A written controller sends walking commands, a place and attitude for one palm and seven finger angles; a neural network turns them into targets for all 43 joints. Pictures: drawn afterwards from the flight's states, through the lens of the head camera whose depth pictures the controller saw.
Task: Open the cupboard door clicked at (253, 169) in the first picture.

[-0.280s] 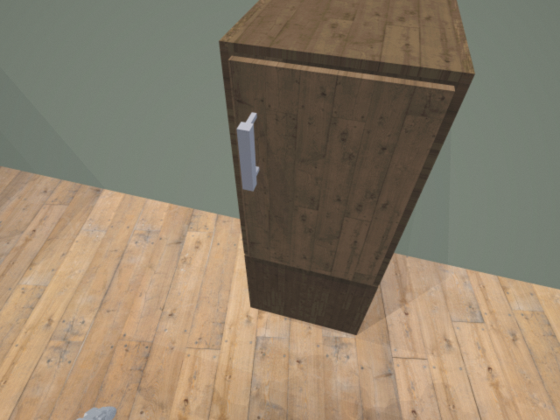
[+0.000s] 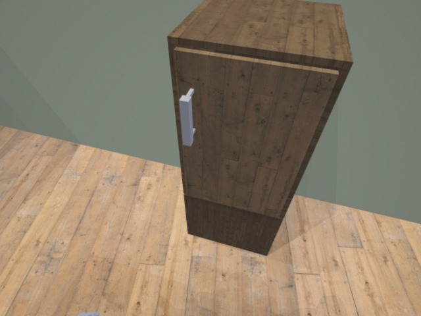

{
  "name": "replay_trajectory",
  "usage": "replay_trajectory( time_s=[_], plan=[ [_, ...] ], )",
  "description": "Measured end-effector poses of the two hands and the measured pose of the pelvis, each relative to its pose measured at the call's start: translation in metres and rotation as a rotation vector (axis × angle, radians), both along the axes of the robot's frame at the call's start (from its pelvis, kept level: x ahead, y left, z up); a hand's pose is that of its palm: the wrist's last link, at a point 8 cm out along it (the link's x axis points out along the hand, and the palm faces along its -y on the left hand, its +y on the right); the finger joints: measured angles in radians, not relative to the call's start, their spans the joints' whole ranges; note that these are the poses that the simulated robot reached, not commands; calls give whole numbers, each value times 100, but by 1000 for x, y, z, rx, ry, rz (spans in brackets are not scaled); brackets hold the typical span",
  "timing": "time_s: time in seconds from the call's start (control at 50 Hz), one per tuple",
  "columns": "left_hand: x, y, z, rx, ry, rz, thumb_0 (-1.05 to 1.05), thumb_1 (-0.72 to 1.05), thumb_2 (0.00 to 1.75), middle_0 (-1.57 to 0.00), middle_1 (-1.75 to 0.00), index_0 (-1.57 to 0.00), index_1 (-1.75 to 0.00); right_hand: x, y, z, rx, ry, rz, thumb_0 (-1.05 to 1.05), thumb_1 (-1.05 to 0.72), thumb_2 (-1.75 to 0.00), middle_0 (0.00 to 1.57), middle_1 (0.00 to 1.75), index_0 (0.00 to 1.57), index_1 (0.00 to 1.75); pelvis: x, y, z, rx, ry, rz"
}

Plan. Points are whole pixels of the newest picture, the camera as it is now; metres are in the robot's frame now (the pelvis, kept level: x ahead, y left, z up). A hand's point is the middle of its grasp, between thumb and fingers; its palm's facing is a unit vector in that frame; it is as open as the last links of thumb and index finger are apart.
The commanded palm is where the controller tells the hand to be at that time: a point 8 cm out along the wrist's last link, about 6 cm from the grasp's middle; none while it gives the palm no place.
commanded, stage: stand and wait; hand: left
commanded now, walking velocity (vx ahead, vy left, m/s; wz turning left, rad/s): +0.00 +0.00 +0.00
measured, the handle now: (189, 117) +0.59 +0.10 +0.04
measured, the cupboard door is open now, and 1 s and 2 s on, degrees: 0 0 0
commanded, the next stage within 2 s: look at it before walking up in 0.54 s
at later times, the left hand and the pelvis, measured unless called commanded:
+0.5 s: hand out of the picture +0.04 +0.23 -0.16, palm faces -0.03 -0.95 -0.32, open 7.4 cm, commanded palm none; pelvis -0.01 -0.01 +0.00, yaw +0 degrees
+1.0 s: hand out of the picture +0.04 +0.21 -0.16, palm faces -0.02 -0.96 -0.29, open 7.4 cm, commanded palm none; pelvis -0.01 -0.01 +0.00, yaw +0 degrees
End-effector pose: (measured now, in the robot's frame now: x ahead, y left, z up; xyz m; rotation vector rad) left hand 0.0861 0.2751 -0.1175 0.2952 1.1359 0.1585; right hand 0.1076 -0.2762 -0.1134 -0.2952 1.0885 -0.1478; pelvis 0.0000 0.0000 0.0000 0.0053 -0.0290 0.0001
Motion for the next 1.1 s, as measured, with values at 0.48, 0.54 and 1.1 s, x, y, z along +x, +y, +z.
replay_trajectory(
  time_s=[0.48, 0.54, 1.1],
  plan=[
    [-47, -3, -4, 12, 111, 36, 1, 90, 90, -20, -30, -20, -30, -67, -16, -11, -6, 163, -63, 0, -91, -90, 20, 30, 20, 30, -13, -9, 4, -2, -7, 0],
    [-45, -4, -4, 9, 105, 33, 1, 90, 90, -20, -30, -20, -30, -68, -15, -11, -1, 163, -63, 0, -91, -90, 20, 30, 20, 30, -14, -9, 4, -2, -6, 0],
    [-54, -19, -9, -20, 122, 45, 1, 90, 90, -20, -30, -20, -30, -71, -6, -14, 21, 171, -63, 0, -91, -90, 20, 30, 20, 30, -13, -11, 4, -3, -2, 2]
  ],
)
